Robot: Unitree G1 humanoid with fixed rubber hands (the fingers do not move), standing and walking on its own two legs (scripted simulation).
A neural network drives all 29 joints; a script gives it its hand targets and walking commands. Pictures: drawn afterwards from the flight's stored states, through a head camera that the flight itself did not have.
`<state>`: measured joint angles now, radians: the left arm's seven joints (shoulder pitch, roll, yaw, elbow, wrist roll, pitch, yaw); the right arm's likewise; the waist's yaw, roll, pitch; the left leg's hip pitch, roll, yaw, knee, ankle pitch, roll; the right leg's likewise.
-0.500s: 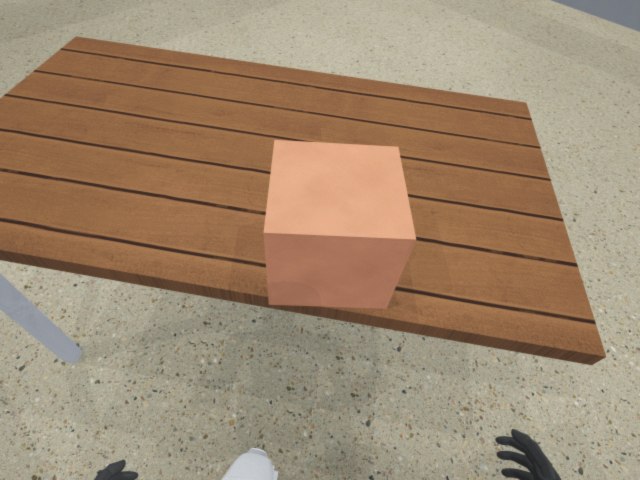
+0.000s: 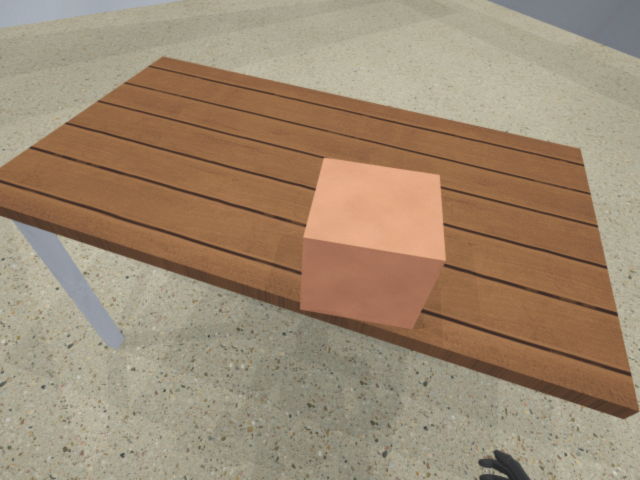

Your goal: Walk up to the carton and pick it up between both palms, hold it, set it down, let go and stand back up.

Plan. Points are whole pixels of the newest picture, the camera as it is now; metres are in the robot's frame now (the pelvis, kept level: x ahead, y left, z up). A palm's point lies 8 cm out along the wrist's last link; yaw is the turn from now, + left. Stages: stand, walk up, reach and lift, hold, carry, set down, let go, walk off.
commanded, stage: walk up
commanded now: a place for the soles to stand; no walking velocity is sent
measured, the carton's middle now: (368, 243) +0.46 -0.05 +0.01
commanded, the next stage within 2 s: none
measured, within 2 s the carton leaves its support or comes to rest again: neither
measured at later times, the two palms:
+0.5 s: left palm out of the picture +0.10 +0.27 -0.10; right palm out of the picture +0.16 -0.24 -0.09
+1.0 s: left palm out of the picture +0.06 +0.26 -0.10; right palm out of the picture +0.16 -0.25 -0.09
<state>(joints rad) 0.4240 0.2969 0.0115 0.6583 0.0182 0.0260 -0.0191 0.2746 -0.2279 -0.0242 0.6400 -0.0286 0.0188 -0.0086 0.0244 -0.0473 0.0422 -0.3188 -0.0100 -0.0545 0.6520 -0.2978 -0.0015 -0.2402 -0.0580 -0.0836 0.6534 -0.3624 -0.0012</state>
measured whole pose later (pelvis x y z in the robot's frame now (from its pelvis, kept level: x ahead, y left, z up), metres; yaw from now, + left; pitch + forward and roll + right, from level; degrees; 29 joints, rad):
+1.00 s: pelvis +0.02 -0.01 +0.00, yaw +5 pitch -1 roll +0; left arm 0.37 0.31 0.01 0.63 0.03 0.02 -0.02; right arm 0.27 -0.25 -0.01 0.64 -0.03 0.01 -0.01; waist 0.02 -0.02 0.05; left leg -0.33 -0.03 -0.14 0.67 -0.32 -0.02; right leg -0.20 -0.07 -0.17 0.64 -0.41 0.00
